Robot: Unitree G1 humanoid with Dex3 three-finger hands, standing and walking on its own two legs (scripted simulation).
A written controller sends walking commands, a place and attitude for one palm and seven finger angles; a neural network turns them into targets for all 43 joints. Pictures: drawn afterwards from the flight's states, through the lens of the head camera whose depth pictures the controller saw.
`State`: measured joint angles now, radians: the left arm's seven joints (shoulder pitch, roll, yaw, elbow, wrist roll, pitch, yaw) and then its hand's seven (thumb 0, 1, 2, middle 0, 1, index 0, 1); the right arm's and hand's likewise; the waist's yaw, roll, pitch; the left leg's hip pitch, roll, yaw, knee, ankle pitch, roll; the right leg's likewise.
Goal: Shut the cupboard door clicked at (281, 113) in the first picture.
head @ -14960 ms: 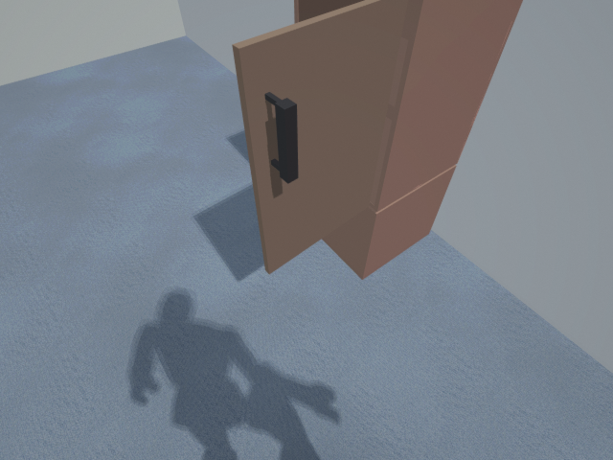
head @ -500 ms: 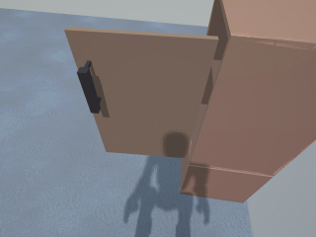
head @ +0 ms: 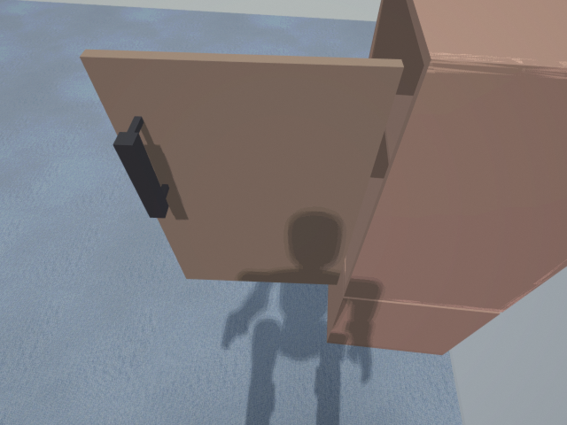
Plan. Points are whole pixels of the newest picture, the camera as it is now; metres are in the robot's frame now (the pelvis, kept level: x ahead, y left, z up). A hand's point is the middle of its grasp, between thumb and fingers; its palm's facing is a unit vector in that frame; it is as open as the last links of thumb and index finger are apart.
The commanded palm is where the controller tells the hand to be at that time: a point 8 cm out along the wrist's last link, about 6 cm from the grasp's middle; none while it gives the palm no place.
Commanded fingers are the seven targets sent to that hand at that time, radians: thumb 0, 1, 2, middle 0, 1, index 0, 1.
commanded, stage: come to a stop and stand still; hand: left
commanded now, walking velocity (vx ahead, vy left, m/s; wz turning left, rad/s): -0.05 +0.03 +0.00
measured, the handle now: (148, 169) +0.45 +0.23 +0.09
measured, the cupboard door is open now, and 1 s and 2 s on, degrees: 94 94 94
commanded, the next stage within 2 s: look again from close up in 1.20 s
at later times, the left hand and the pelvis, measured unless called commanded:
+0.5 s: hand out of the picture -0.01 +0.19 -0.15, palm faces +0.00 -0.96 -0.28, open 7.4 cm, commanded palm none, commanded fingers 0.00 0.90 0.90 -0.20 -0.30 -0.20 -0.30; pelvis -0.04 -0.01 +0.01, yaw -1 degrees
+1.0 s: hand out of the picture +0.02 +0.15 -0.16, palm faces +0.00 -0.97 -0.23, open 7.3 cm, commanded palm none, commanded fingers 0.00 0.90 0.90 -0.20 -0.30 -0.20 -0.30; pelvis -0.02 -0.04 +0.01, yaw +0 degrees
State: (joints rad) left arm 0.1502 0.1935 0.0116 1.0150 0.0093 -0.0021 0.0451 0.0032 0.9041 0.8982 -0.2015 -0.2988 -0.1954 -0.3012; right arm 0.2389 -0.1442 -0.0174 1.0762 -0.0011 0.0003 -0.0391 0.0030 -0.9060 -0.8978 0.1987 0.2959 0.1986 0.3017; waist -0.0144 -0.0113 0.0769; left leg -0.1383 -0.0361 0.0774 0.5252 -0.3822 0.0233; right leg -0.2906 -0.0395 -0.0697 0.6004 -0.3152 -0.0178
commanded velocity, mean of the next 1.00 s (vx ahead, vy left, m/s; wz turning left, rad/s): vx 0.00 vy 0.00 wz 0.00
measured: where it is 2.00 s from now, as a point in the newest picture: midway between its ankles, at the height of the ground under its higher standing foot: outside the picture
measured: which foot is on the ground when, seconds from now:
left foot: down 0.00-1.00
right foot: down 0.00-1.00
